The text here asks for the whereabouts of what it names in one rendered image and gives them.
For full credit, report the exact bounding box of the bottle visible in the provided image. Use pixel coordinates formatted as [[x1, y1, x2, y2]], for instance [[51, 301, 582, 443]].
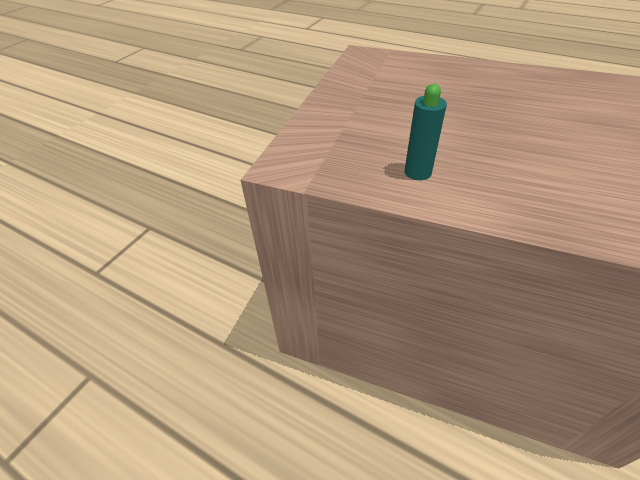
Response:
[[405, 84, 447, 180]]

